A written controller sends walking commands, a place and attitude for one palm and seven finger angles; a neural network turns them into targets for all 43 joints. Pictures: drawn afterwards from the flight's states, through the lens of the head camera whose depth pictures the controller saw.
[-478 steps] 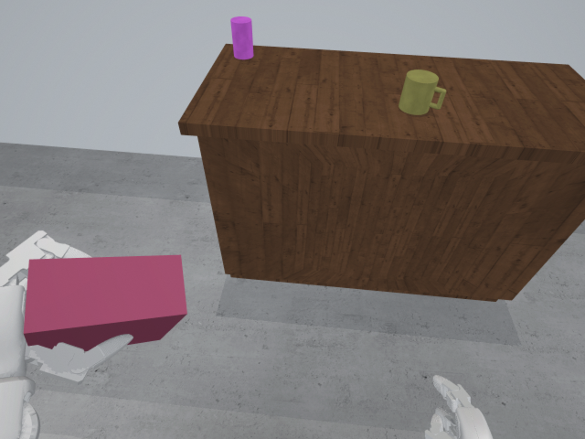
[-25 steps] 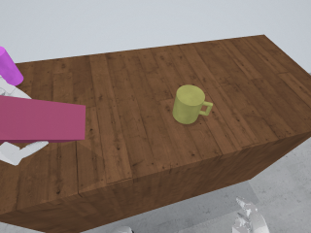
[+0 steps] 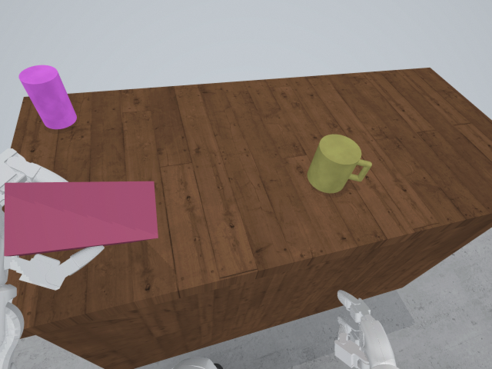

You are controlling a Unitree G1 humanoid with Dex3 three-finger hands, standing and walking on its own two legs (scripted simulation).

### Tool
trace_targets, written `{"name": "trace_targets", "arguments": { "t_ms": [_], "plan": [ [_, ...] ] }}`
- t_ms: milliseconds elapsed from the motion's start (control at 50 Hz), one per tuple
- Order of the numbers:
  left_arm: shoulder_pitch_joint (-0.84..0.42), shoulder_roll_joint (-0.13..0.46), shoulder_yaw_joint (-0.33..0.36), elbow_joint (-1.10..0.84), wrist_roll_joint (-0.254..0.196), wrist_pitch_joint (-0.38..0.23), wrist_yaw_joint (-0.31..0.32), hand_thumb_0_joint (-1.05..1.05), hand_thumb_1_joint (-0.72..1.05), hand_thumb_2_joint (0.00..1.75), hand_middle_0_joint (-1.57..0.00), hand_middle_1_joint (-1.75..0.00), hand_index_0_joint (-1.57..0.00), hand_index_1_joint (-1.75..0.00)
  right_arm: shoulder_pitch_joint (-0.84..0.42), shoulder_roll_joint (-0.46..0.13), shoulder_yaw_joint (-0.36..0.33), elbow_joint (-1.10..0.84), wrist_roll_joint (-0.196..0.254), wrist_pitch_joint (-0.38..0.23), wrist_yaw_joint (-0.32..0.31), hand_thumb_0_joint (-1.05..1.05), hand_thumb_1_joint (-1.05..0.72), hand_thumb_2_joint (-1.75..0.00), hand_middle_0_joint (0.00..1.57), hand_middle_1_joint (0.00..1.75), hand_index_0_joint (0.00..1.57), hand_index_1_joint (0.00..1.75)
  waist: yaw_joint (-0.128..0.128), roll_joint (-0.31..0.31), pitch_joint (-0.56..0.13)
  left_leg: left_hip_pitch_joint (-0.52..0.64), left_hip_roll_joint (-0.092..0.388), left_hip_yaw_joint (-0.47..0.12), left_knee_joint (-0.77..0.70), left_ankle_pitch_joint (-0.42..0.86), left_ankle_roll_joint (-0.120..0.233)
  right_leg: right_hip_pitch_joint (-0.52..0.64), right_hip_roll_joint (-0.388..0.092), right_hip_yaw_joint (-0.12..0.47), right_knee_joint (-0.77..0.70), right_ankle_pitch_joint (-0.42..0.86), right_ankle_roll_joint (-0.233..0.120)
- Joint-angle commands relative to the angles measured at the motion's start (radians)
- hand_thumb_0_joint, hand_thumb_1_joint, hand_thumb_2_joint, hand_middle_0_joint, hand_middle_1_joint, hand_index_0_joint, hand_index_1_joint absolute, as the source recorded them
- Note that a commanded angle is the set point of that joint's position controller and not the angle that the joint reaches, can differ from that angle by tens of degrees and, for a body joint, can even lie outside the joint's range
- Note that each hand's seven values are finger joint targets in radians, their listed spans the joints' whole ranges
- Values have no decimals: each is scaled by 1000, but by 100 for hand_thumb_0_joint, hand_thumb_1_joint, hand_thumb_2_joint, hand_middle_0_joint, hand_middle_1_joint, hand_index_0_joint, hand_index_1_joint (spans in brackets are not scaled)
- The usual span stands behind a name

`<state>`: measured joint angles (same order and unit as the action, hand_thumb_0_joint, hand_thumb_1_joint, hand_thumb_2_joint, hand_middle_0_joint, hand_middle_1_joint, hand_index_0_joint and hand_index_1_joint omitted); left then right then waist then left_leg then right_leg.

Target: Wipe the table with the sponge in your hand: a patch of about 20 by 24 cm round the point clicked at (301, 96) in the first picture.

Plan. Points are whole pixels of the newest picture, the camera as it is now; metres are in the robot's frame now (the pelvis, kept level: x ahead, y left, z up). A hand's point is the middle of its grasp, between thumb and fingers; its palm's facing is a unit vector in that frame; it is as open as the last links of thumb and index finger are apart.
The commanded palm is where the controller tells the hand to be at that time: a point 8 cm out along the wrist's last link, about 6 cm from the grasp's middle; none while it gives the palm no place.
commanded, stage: come to a stop and stand still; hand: left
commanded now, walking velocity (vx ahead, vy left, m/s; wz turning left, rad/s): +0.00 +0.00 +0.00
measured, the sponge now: (104, 218) +0.24 +0.22 +0.15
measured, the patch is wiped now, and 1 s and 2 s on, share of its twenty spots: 0.00 0.00 0.00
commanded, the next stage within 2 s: look again from close up in 1.50 s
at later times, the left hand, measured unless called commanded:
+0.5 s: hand (74, 243) +0.20 +0.23 +0.16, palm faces +0.40 -0.83 -0.38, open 10.1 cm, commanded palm +0.14 +0.26 +0.18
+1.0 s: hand (104, 225) +0.23 +0.21 +0.16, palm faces +0.38 -0.83 -0.40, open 10.1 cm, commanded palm +0.17 +0.24 +0.18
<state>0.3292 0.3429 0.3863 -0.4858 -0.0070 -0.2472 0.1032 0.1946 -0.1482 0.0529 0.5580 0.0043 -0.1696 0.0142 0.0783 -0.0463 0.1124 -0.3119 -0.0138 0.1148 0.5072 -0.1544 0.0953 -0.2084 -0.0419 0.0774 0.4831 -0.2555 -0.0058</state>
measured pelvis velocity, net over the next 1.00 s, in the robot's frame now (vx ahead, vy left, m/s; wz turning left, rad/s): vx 0.01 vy -0.04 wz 0.02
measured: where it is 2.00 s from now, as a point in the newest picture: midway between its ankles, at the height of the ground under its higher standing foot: outside the picture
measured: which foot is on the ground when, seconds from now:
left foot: down 0.00-1.00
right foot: down 0.00-1.00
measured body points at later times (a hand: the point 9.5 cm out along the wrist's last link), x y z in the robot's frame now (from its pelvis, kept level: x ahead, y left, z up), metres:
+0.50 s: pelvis -0.01 -0.02 +0.00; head +0.00 +0.01 +0.45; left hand +0.17 +0.28 +0.18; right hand +0.16 -0.25 -0.06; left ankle +0.08 +0.05 -0.73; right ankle +0.03 -0.19 -0.73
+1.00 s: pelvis +0.01 -0.04 +0.00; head +0.04 -0.02 +0.45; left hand +0.20 +0.25 +0.18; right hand +0.19 -0.25 -0.07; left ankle +0.09 +0.05 -0.73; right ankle +0.03 -0.19 -0.73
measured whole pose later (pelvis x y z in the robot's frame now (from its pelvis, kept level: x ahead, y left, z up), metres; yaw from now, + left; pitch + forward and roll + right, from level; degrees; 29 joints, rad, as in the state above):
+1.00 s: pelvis +0.01 -0.04 +0.00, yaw +1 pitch -2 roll -2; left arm 0.44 0.36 0.36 -0.49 -0.01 -0.21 0.10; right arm 0.22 -0.18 0.01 0.57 0.01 -0.15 -0.01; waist 0.02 -0.01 0.08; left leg -0.32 0.04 0.08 0.50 -0.16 0.04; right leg -0.19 0.00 0.03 0.42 -0.21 0.04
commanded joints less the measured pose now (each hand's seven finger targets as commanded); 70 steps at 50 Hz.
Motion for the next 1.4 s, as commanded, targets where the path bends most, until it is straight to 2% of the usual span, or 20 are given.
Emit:
{"name": "trace_targets", "arguments": {
  "t_ms": [0, 120, 140, 220, 240, 400, 420, 440, 520, 540, 720, 740, 820, 840, 920, 940, 1020, 1040, 1260, 1380],
  "plan": [
    [-114, 155, 43, -191, -2, -46, 12, 0, 10, 130, -120, -160, -120, -160, -61, -161, -79, -158, 8, -43, -17, 0, -90, -90, 20, 30, 20, 30, -55, 138, -148, 42, 198, -206, -296, -441, -92, 4, 25, -67, -12, -52, -15],
    [-39, 216, 122, -245, -14, -50, 20, 0, 10, 130, -120, -160, -120, -160, -89, -159, -74, -167, 6, -30, -23, 0, -90, -90, 20, 30, 20, 30, -54, 177, -183, 58, 173, -185, -275, -439, -101, 16, 32, -77, -64, -56, -16],
    [-18, 167, 79, -237, -17, -50, 13, 0, 10, 130, -120, -160, -120, -160, -79, -151, -73, -172, 4, -27, -21, 0, -90, -90, 20, 30, 20, 30, -56, 154, -186, 57, 168, -180, -266, -436, -94, 23, 32, -78, -72, -50, -18],
    [2, 201, 113, -217, -17, -44, 16, 0, 10, 130, -120, -160, -120, -160, -80, -163, -80, -166, 9, -31, -24, 0, -90, -90, 20, 30, 20, 30, -60, 159, -164, 50, 155, -162, -251, -446, -101, -2, 32, -77, -96, -89, -21],
    [2, 160, 72, -202, -17, -43, 10, 0, 10, 130, -120, -160, -120, -160, -68, -161, -82, -165, 9, -29, -23, 0, -90, -90, 20, 30, 20, 30, -63, 153, -163, 45, 154, -158, -245, -455, -93, 1, 32, -78, -93, -87, -20],
    [-1, 193, 90, -222, -16, -46, 12, 0, 10, 130, -120, -160, -120, -160, -61, -166, -93, -159, 14, -43, -29, 0, -90, -90, 20, 30, 20, 30, -70, 103, -153, 90, 124, -147, -173, -352, -83, -47, 6, -16, -156, -85, -35],
    [-6, 212, 108, -208, -10, -42, 18, 0, 10, 130, -120, -160, -120, -160, -79, -173, -89, -149, 16, -40, -32, 0, -90, -90, 20, 30, 20, 30, -67, 111, -146, 88, 131, -149, -182, -379, -87, -70, 5, -21, -156, -116, -29],
    [8, 164, 65, -186, -13, -41, 12, 0, 10, 130, -120, -160, -120, -160, -68, -169, -88, -150, 11, -37, -31, 0, -90, -90, 20, 30, 20, 30, -70, 100, -136, 72, 132, -157, -189, -403, -78, -72, 11, -23, -154, -124, -27],
    [-4, 219, 113, -209, -7, -44, 21, 0, 10, 130, -120, -160, -120, -160, -83, -171, -90, -148, 17, -41, -35, 0, -90, -90, 20, 30, 20, 30, -64, 136, -127, 46, 133, -162, -201, -426, -78, -61, 15, -25, -134, -128, -28],
    [2, 179, 80, -212, -12, -48, 16, 0, 10, 130, -120, -160, -120, -160, -69, -169, -90, -148, 11, -41, -35, 0, -90, -90, 20, 30, 20, 30, -66, 113, -141, 46, 131, -164, -192, -405, -70, -43, 16, -25, -136, -102, -27],
    [34, 201, 111, -179, -16, -37, 15, 0, 10, 130, -120, -160, -120, -160, -70, -169, -90, -144, 18, -42, -38, 0, -90, -90, 20, 30, 20, 30, -68, 126, -134, 64, 136, -162, -188, -393, -72, -69, 15, -16, -144, -107, -24],
    [18, 151, 60, -183, -18, -37, 8, 0, 10, 130, -120, -160, -120, -160, -59, -166, -89, -145, 14, -40, -37, 0, -90, -90, 20, 30, 20, 30, -73, 113, -130, 58, 135, -164, -188, -397, -68, -67, 18, -20, -140, -101, -24],
    [0, 201, 101, -219, -16, -33, 16, 0, 10, 130, -120, -160, -120, -160, -71, -169, -90, -144, 19, -44, -40, 0, -90, -90, 20, 30, 20, 30, -72, 101, -160, 110, 133, -160, -161, -317, -70, -69, 6, -1, -150, -59, -26],
    [10, 161, 66, -203, -20, -33, 10, 0, 10, 130, -120, -160, -120, -160, -64, -168, -89, -144, 13, -41, -40, 0, -90, -90, 20, 30, 20, 30, -74, 83, -157, 103, 132, -161, -161, -322, -65, -68, 8, -4, -153, -58, -24],
    [35, 206, 112, -214, -19, -26, 18, 0, 10, 130, -120, -160, -120, -160, -78, -168, -91, -149, 19, -37, -42, 0, -90, -90, 20, 30, 20, 30, -71, 103, -164, 114, 135, -161, -158, -297, -64, -57, 2, -3, -155, -32, -24],
    [31, 164, 69, -223, -23, -30, 12, 0, 10, 130, -120, -160, -120, -160, -71, -164, -88, -149, 14, -33, -42, 0, -90, -90, 20, 30, 20, 30, -74, 109, -163, 105, 131, -162, -157, -281, -62, -48, 3, -8, -153, -10, -25],
    [58, 208, 117, -219, -25, -25, 19, 0, 10, 130, -120, -160, -120, -160, -80, -165, -91, -148, 20, -30, -45, 0, -90, -90, 20, 30, 20, 30, -72, 104, -178, 132, 131, -152, -141, -187, -65, -29, -4, -11, -144, 64, -23],
    [63, 169, 81, -211, -30, -25, 12, 0, 10, 130, -120, -160, -120, -160, -73, -160, -88, -147, 15, -26, -44, 0, -90, -90, 20, 30, 20, 30, -74, 94, -179, 133, 129, -148, -134, -168, -61, -27, -5, -11, -147, 84, -23],
    [104, 197, 107, -267, -39, -15, 17, 0, 10, 130, -120, -160, -120, -160, -69, -163, -99, -157, 24, 0, -48, 0, -90, -90, 20, 30, 20, 30, -74, 117, -239, 221, 143, -131, -94, 130, -62, 31, -23, -23, -105, 287, -20],
    [121, 200, 113, -257, -42, -8, 19, 0, 10, 130, -120, -160, -120, -160, -67, -160, -97, -159, 26, 17, -49, 0, -90, -90, 20, 30, 20, 30, -73, 122, -233, 222, 151, -128, -93, 150, -62, 38, -26, -34, -111, 286, -18]
  ]
}}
